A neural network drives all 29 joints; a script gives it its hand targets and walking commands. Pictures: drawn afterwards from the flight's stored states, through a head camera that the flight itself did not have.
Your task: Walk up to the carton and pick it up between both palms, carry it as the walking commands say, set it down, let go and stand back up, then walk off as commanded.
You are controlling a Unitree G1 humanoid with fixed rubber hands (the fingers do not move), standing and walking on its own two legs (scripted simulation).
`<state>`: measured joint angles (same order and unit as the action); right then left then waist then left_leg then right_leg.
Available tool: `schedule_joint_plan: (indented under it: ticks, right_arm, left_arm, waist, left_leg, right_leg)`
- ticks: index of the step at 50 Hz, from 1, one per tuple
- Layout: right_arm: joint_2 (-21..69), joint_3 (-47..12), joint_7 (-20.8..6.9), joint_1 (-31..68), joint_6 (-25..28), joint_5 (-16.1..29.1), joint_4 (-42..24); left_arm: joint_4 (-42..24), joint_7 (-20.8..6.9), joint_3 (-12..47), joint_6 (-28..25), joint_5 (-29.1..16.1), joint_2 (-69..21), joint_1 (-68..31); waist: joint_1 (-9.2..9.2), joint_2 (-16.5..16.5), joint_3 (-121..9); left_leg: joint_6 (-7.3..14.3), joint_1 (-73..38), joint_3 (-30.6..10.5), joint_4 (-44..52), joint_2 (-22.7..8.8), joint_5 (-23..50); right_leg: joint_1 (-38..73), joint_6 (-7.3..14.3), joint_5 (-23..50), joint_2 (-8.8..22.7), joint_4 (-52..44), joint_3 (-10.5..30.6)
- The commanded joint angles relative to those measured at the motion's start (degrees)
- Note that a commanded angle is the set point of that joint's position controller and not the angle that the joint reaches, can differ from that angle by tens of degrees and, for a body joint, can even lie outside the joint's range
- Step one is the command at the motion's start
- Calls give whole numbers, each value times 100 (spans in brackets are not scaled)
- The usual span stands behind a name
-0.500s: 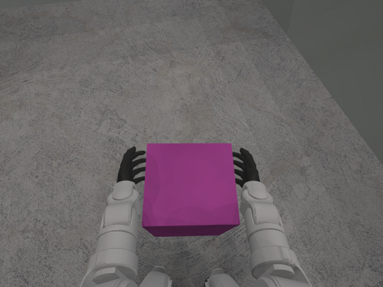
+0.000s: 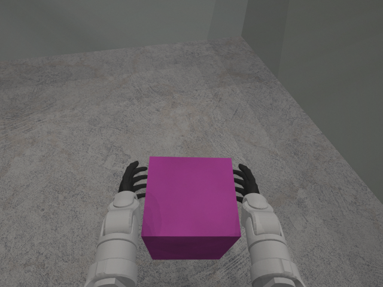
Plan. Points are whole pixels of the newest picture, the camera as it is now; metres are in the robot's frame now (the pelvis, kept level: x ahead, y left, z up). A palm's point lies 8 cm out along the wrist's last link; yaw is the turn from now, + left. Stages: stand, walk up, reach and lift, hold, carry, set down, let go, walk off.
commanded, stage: reach and lift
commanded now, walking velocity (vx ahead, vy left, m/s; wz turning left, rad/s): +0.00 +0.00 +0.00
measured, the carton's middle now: (188, 213) +0.31 +0.01 -0.08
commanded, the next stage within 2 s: hold in 1.48 s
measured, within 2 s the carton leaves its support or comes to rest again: neither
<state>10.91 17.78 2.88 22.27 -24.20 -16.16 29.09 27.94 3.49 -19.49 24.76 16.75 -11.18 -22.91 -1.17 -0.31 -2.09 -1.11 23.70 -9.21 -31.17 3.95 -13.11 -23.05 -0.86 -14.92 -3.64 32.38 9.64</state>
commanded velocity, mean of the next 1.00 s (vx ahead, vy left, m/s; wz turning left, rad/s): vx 0.00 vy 0.00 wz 0.00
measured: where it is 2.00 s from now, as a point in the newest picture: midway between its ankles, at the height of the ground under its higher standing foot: outside the picture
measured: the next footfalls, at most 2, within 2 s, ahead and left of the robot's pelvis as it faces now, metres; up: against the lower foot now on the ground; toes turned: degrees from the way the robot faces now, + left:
none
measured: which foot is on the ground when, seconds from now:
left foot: down 0.00-1.00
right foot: down 0.00-1.00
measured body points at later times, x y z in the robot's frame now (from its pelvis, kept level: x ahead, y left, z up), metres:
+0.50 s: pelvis +0.00 +0.00 +0.01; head -0.05 +0.00 +0.46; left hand +0.31 +0.15 +0.06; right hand +0.32 -0.13 +0.05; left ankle +0.03 +0.13 -0.73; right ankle +0.02 -0.13 -0.73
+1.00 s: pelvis +0.00 +0.00 +0.01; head -0.04 +0.01 +0.46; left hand +0.32 +0.14 +0.06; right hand +0.31 -0.14 +0.05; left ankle +0.03 +0.13 -0.73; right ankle +0.02 -0.13 -0.73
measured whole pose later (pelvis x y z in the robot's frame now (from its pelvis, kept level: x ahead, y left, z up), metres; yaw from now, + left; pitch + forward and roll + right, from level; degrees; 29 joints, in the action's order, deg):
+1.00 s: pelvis +0.00 +0.00 +0.01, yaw +0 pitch -7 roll +0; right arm 10.8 16.0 1.3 22.0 -41.2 -17.3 20.9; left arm 20.9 3.1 -15.7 41.2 17.9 -11.1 -22.9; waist -0.1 -0.6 1.8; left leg -0.6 5.5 -8.0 -24.0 3.0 -11.3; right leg -4.8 -0.7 -12.8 -2.7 24.8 9.1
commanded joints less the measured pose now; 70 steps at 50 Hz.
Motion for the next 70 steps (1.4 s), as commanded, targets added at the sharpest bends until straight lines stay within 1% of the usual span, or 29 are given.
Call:
schedule_joint_plan:
  ticks: [1, 11, 21, 26, 31, 37, 43, 51, 59, 65, 70]
  right_arm:
    - [5786, -3261, -1429, 2947, 9, 988, 66]
    - [5897, -3384, -1452, 2805, -575, 1213, -332]
    - [5851, -3484, -1486, 3032, -1205, 1480, -752]
    - [5720, -3285, -1504, 3194, -1426, 1439, -689]
    - [5647, -3118, -1531, 3453, -1474, 1366, -584]
    - [5522, -3034, -1526, 3598, -1461, 1318, -616]
    - [5477, -3120, -1538, 3605, -1457, 1354, -750]
    - [5491, -3313, -1535, 3274, -1496, 1426, -972]
    - [5550, -3491, -1512, 2800, -1568, 1514, -1214]
    - [5597, -3573, -1503, 2533, -1620, 1584, -1354]
    - [5633, -3604, -1506, 2416, -1654, 1629, -1427]
  left_arm:
    - [300, -1480, 3232, 95, -999, -5966, -2595]
    - [-148, -1548, 3423, 685, -1256, -5954, -2518]
    - [-589, -1586, 3652, 1289, -1538, -5894, -2834]
    - [-536, -1582, 3477, 1502, -1502, -5803, -3004]
    - [-441, -1566, 3305, 1559, -1440, -5807, -3206]
    - [-429, -1534, 3314, 1547, -1426, -5822, -3346]
    - [-474, -1483, 3357, 1514, -1404, -5821, -3252]
    - [-696, -1464, 3540, 1524, -1480, -5829, -2931]
    - [-979, -1501, 3744, 1570, -1610, -5794, -2576]
    - [-1142, -1533, 3816, 1607, -1679, -5763, -2364]
    - [-1226, -1557, 3829, 1633, -1708, -5742, -2257]
  waist:
    - [-25, 11, -2303]
    - [5, 22, -1844]
    - [30, 19, -1297]
    - [54, 24, -932]
    - [52, 42, -877]
    - [144, 46, -1017]
    - [102, 26, -1162]
    - [73, 29, -1267]
    - [91, 29, -1302]
    - [107, 19, -1270]
    - [114, 9, -1204]
  left_leg:
    - [-27, -1595, 485, 381, 228, 1476]
    - [1, -2048, 496, 706, 188, 1458]
    - [-2, -2279, 498, 998, 145, 1085]
    - [-5, -2240, 527, 1139, 145, 645]
    - [-27, -2218, 576, 1147, 148, 457]
    - [-40, -2245, 565, 1093, 131, 479]
    - [-25, -2318, 525, 1053, 103, 613]
    - [-19, -2473, 480, 1031, 84, 1015]
    - [-10, -2571, 451, 1055, 85, 1386]
    - [2, -2560, 439, 1085, 96, 1498]
    - [17, -2513, 440, 1106, 103, 1454]
  right_leg:
    - [995, 38, 1327, -233, -547, -505]
    - [1529, 30, 1360, -191, -933, -533]
    - [1871, 26, 1013, -136, -1217, -539]
    - [1866, 35, 602, -120, -1340, -553]
    - [1850, 67, 413, -112, -1351, -546]
    - [1845, 76, 481, -114, -1288, -543]
    - [1835, 58, 599, -131, -1205, -543]
    - [1889, 32, 960, -136, -1189, -517]
    - [2045, -3, 1366, -125, -1237, -496]
    - [2147, -23, 1536, -115, -1273, -492]
    - [2175, -33, 1528, -114, -1300, -494]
